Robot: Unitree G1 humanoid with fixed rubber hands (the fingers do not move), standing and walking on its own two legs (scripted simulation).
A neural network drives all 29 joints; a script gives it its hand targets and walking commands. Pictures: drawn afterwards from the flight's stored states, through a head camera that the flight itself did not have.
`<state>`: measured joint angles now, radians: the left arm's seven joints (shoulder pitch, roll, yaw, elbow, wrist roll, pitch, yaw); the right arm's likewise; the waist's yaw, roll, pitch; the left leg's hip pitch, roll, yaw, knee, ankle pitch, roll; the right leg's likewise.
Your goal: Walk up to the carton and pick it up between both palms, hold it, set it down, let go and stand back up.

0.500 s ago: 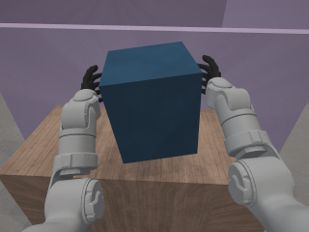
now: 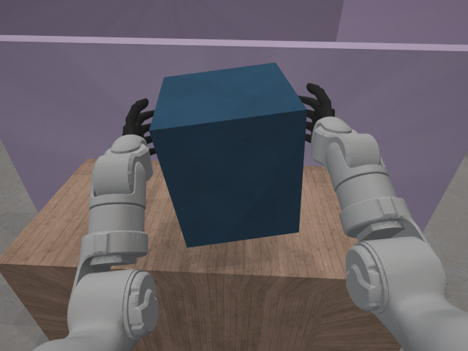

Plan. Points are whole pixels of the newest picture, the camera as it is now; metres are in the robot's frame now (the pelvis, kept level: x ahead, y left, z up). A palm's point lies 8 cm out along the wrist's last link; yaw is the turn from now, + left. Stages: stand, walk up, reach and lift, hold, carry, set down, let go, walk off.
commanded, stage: hold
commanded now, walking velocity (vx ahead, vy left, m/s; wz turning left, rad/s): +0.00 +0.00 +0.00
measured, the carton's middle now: (231, 154) +0.42 +0.04 +0.20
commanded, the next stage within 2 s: none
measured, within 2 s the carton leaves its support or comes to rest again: neither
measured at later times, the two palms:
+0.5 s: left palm (136, 144) +0.36 +0.19 +0.25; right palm (321, 127) +0.39 -0.11 +0.28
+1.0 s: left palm (136, 144) +0.36 +0.19 +0.25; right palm (322, 127) +0.39 -0.11 +0.28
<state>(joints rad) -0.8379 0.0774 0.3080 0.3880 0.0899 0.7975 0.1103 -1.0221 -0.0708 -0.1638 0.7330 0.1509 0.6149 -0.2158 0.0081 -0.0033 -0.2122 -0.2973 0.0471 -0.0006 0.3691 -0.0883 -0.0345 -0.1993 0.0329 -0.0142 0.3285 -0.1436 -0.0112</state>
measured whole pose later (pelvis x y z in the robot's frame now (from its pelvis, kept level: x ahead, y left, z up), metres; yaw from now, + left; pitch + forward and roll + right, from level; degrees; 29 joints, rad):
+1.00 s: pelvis +0.00 +0.00 +0.00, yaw +0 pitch +1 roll -1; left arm -0.84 0.08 0.31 0.39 0.09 0.80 0.11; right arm -1.02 -0.07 -0.16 0.73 0.15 0.62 -0.22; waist 0.01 0.00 -0.21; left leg -0.30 0.05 0.00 0.37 -0.09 -0.03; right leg -0.20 0.03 -0.01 0.33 -0.14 -0.01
